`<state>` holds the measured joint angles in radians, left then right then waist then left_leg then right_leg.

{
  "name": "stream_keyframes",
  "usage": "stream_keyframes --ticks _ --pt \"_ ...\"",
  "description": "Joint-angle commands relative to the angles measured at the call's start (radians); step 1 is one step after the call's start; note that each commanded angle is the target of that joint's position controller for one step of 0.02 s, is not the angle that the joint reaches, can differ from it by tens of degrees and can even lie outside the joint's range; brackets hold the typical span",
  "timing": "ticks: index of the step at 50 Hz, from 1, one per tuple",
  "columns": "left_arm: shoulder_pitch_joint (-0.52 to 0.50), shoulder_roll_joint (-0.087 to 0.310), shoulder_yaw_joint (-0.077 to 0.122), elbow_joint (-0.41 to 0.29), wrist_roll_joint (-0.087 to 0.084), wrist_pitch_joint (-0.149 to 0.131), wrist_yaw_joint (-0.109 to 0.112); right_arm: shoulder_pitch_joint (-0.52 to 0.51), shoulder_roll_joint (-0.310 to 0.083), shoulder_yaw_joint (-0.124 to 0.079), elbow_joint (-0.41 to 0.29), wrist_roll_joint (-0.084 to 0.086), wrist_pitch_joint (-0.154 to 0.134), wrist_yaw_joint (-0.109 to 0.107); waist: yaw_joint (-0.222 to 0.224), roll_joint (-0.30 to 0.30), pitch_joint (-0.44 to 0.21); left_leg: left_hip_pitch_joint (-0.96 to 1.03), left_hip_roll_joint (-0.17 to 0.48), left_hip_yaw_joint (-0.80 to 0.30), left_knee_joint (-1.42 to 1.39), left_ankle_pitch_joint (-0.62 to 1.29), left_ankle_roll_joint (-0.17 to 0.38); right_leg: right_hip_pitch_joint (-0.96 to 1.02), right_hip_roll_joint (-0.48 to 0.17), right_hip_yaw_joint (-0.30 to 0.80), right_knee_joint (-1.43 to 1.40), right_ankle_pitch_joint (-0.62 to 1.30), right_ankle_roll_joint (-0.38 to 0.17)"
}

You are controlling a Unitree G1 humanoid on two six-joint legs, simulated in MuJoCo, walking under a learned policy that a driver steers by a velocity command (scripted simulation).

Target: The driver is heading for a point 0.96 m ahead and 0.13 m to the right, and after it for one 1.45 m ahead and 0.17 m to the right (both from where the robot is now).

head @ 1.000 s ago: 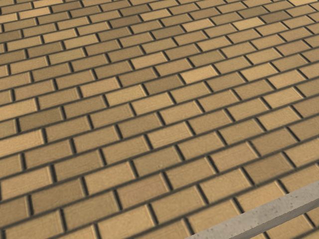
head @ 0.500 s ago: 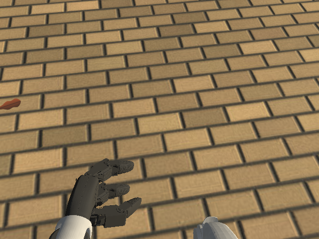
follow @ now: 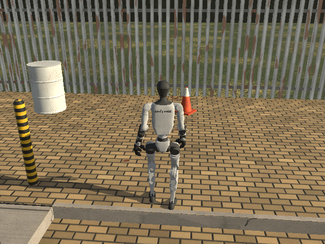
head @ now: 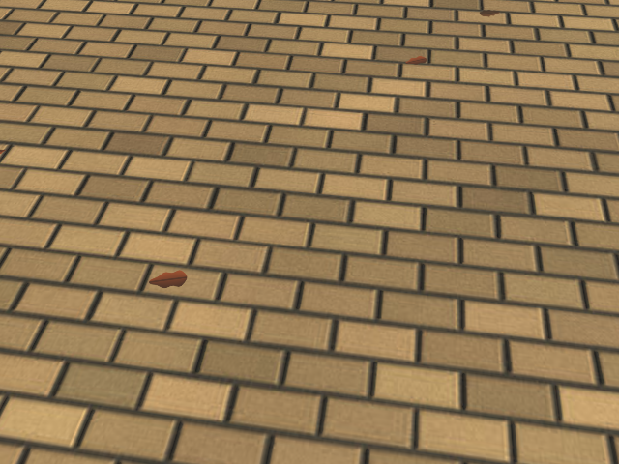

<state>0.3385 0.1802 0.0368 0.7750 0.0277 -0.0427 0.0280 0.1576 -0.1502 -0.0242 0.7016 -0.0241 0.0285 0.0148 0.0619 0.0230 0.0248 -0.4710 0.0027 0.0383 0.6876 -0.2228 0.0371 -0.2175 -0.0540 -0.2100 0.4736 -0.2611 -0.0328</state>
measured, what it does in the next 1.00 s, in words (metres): steps on the spot: left foot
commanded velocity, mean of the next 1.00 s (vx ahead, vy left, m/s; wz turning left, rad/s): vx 0.05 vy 0.00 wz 0.03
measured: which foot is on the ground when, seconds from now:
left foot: up 0.00-0.02, down 0.04-0.90, up 0.92-1.00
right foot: down 0.00-1.00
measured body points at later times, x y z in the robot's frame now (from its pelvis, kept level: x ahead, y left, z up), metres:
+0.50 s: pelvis +0.06 +0.00 +0.00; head +0.05 +0.00 +0.45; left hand +0.12 +0.24 -0.13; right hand +0.16 -0.22 -0.13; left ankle +0.07 +0.10 -0.74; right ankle +0.03 -0.11 -0.74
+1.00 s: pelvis +0.08 +0.00 +0.00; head +0.07 +0.01 +0.45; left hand +0.05 +0.25 -0.15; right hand +0.12 -0.25 -0.14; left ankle +0.07 +0.10 -0.71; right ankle +0.03 -0.11 -0.74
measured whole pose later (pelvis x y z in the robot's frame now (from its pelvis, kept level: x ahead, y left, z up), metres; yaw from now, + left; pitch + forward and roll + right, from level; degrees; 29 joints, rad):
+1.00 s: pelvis +0.08 +0.00 +0.00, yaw +0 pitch +0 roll +0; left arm 0.42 0.20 0.05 1.02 0.02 -0.01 0.03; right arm 0.33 -0.19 -0.04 0.99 -0.02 -0.01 0.00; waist 0.03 -0.01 -0.03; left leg -0.31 0.00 0.05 0.71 -0.41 0.07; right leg -0.08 0.01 -0.04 0.37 -0.29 -0.06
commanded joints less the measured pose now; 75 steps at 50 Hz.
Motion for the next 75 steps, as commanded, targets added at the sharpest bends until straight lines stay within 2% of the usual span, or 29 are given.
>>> stream_keyframes --ticks 1,2,3,4,5,7,11,14,18,40,41,43,45,46,47,49,51,53,55,56,57,58,59,60,61,64,70,72,75 --pt "0.023 0.149 0.043 -0.036 -0.009 0.022 -0.001 0.044 -0.058 -0.022 -0.054 -0.010 -0.039 -0.002 -0.042 -0.149 -0.045 0.236 -0.019 0.031 -0.265 0.051 0.024 -0.020 -0.181 0.154 -0.050 0.222 -0.101" --pt "0.051 0.121 0.037 -0.028 -0.004 0.027 -0.005 0.087 -0.082 -0.027 -0.046 -0.022 -0.055 -0.008 -0.053 -0.067 -0.071 0.341 0.051 -0.066 -0.320 0.145 0.023 -0.061 -0.151 0.135 0.024 0.157 -0.060" --pt "0.073 0.057 0.020 -0.054 -0.001 0.031 -0.010 0.116 -0.142 -0.031 -0.064 -0.029 -0.072 -0.018 -0.039 0.113 -0.117 0.428 0.278 -0.310 -0.323 0.495 0.037 -0.148 -0.096 0.085 0.178 -0.123 -0.015" --pt "0.095 0.015 0.002 -0.051 -0.040 0.042 -0.013 0.076 -0.130 -0.025 -0.065 0.002 -0.062 -0.041 -0.036 0.263 -0.146 0.333 0.322 -0.389 -0.353 0.471 0.189 -0.128 0.000 0.125 0.156 -0.243 0.025" --pt "0.043 0.071 0.013 -0.048 -0.033 0.052 -0.011 0.083 -0.083 -0.014 -0.059 0.004 -0.058 -0.046 -0.057 0.191 -0.091 0.326 0.289 -0.395 -0.392 0.331 0.203 -0.162 0.006 0.151 0.166 -0.262 0.038" --pt "0.002 0.075 0.015 -0.037 -0.021 0.054 -0.017 0.059 -0.061 -0.003 -0.045 -0.005 -0.055 -0.052 -0.046 0.139 -0.063 0.307 0.226 -0.334 -0.425 0.140 0.158 -0.143 0.013 0.180 0.113 -0.199 0.042" --pt "0.017 0.070 0.009 -0.009 -0.010 0.043 -0.018 0.026 -0.071 -0.007 -0.025 0.014 -0.062 -0.047 -0.015 0.063 -0.051 0.207 0.113 -0.208 -0.422 -0.075 0.051 0.031 -0.001 0.200 -0.074 0.053 0.035" --pt "-0.003 0.084 0.013 0.007 -0.015 0.032 -0.011 0.069 -0.076 -0.014 0.004 0.012 -0.065 -0.039 -0.045 -0.026 0.010 0.241 0.083 -0.174 -0.389 0.029 0.033 -0.019 -0.028 0.227 -0.103 0.065 0.017" --pt "-0.013 0.080 0.010 0.022 -0.025 0.015 -0.003 0.100 -0.087 -0.022 0.040 0.012 -0.076 -0.042 -0.053 -0.035 -0.050 0.349 0.079 -0.143 -0.324 0.256 0.037 -0.008 -0.037 0.238 -0.125 0.134 0.010" --pt "0.018 0.083 -0.008 0.184 -0.020 0.024 0.017 0.155 -0.106 -0.015 0.263 0.018 -0.048 -0.057 -0.057 -0.029 0.015 0.354 0.081 -0.113 -0.387 0.214 0.015 0.061 -0.054 0.254 -0.188 0.182 -0.016" --pt "0.032 0.084 -0.008 0.195 -0.018 0.025 0.016 0.165 -0.106 -0.014 0.275 0.017 -0.046 -0.057 -0.056 -0.031 0.000 0.356 0.069 -0.106 -0.386 0.122 0.018 0.068 -0.044 0.252 -0.194 0.089 -0.023" --pt "0.060 0.129 0.012 0.206 -0.015 0.034 0.014 0.170 -0.135 -0.029 0.282 0.012 -0.036 -0.053 -0.045 -0.063 0.033 0.274 0.013 -0.069 -0.307 -0.196 0.042 0.038 -0.030 0.282 -0.192 -0.263 -0.069" --pt "0.123 0.167 0.030 0.215 -0.018 0.043 0.011 0.107 -0.123 -0.030 0.249 0.004 -0.032 -0.039 -0.006 -0.133 0.138 0.049 -0.027 -0.019 -0.164 -0.337 0.042 0.036 -0.133 0.449 -0.294 -0.580 -0.145" --pt "0.155 0.179 0.037 0.230 -0.019 0.043 0.009 0.073 -0.087 -0.021 0.225 -0.004 -0.037 -0.028 0.004 -0.191 0.174 -0.011 -0.028 0.036 -0.061 -0.257 0.035 0.043 -0.219 0.553 -0.362 -0.638 -0.192" --pt "0.160 0.157 0.035 0.234 -0.016 0.038 0.005 0.047 -0.085 -0.018 0.205 -0.008 -0.048 -0.020 0.007 -0.192 0.196 -0.055 0.011 0.020 0.017 -0.194 0.034 0.036 -0.273 0.611 -0.401 -0.591 -0.222" --pt "0.139 0.159 0.039 0.226 0.001 0.016 -0.002 0.038 -0.125 -0.032 0.182 0.000 -0.069 -0.005 -0.012 -0.131 0.157 -0.137 0.046 -0.024 0.121 -0.217 0.035 0.117 -0.287 0.606 -0.410 -0.429 -0.237" --pt "0.089 0.166 0.041 0.215 -0.007 -0.005 -0.008 0.060 -0.120 -0.033 0.173 0.009 -0.087 0.010 -0.047 -0.114 0.127 -0.067 0.058 -0.023 0.034 -0.189 0.036 0.108 -0.247 0.508 -0.389 -0.306 -0.208" --pt "0.043 0.164 0.042 0.209 -0.015 -0.015 -0.011 0.094 -0.095 -0.032 0.181 0.009 -0.091 0.013 -0.078 -0.123 0.108 0.118 0.021 0.030 -0.097 -0.132 0.037 0.010 -0.183 0.395 -0.348 -0.228 -0.173" --pt "0.021 0.163 0.042 0.207 -0.025 -0.014 -0.015 0.247 -0.088 -0.039 0.238 0.009 -0.091 0.005 -0.142 -0.072 0.075 0.438 -0.055 0.093 -0.229 -0.030 0.037 -0.179 -0.109 0.306 -0.218 -0.219 -0.146" --pt "0.021 0.140 0.032 0.200 -0.017 -0.022 -0.017 0.359 -0.123 -0.052 0.270 0.004 -0.096 -0.007 -0.184 0.000 0.033 0.602 -0.013 0.008 -0.283 -0.093 0.045 -0.271 -0.061 0.251 -0.057 -0.162 -0.119" --pt "-0.012 0.058 0.004 0.156 -0.019 -0.028 -0.025 0.474 -0.222 -0.073 0.278 -0.011 -0.103 -0.022 -0.228 0.248 -0.020 0.679 0.260 -0.395 -0.505 -0.421 0.100 -0.387 0.055 0.122 0.294 -0.171 -0.064" --pt "-0.030 0.094 0.016 0.122 -0.012 -0.025 -0.031 0.502 -0.256 -0.080 0.295 -0.005 -0.092 -0.022 -0.201 0.294 0.010 0.606 0.383 -0.712 -0.628 -0.614 0.197 -0.509 0.102 0.156 0.538 -0.278 -0.067" --pt "-0.059 0.120 0.022 0.108 0.002 -0.023 -0.040 0.366 -0.218 -0.068 0.260 -0.006 -0.091 -0.022 -0.132 0.139 0.089 0.493 0.377 -0.644 -0.607 -0.589 0.211 -0.536 0.021 0.224 0.651 -0.206 -0.079" --pt "-0.068 0.112 0.022 0.110 -0.004 -0.029 -0.054 0.278 -0.191 -0.057 0.232 -0.001 -0.101 -0.017 -0.098 0.049 0.102 0.429 0.334 -0.539 -0.598 -0.474 0.193 -0.522 -0.009 0.244 0.654 -0.109 -0.080" --pt "-0.046 0.098 0.021 0.119 -0.010 -0.034 -0.062 0.246 -0.176 -0.050 0.224 0.002 -0.111 -0.015 -0.071 0.024 0.086 0.409 0.287 -0.440 -0.607 -0.347 0.168 -0.487 -0.029 0.244 0.628 -0.047 -0.071" --pt "-0.045 0.088 0.023 0.123 0.000 -0.020 -0.072 0.287 -0.128 -0.029 0.254 0.007 -0.139 -0.025 -0.059 0.034 0.050 0.434 0.221 -0.267 -0.612 -0.061 0.144 -0.469 -0.034 0.200 0.600 0.045 -0.035" --pt "-0.303 0.069 0.013 0.011 -0.007 -0.006 -0.072 0.351 -0.124 -0.022 0.292 0.012 -0.151 -0.025 -0.096 0.033 0.112 0.441 0.190 -0.137 -0.630 0.194 0.166 -0.524 -0.031 0.144 0.345 0.179 0.024" --pt "-0.356 0.066 0.009 -0.015 -0.013 -0.004 -0.073 0.353 -0.137 -0.024 0.301 0.009 -0.154 -0.024 -0.098 0.056 0.122 0.425 0.182 -0.097 -0.632 0.295 0.158 -0.441 -0.013 0.120 0.225 0.218 0.012" --pt "-0.371 0.085 0.015 -0.032 -0.007 -0.002 -0.065 0.361 -0.151 -0.030 0.320 0.011 -0.155 -0.025 -0.092 0.060 0.123 0.480 0.209 -0.069 -0.597 0.468 0.145 -0.352 0.008 0.100 0.127 0.224 -0.041"
Velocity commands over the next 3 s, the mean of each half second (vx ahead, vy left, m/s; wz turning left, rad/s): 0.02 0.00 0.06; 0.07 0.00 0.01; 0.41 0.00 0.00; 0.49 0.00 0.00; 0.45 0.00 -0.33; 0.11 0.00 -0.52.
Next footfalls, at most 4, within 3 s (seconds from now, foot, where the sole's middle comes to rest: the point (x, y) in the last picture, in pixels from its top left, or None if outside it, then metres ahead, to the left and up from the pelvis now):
0.04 left None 0.11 0.10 -0.78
1.12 left None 0.19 0.13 -0.78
1.60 right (379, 446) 0.54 -0.07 -0.78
2.16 left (307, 315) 0.85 0.11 -0.78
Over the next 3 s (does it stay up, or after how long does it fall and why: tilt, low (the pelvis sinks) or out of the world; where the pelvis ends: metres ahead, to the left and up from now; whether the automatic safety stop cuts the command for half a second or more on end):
stays up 0.95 -0.02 0.00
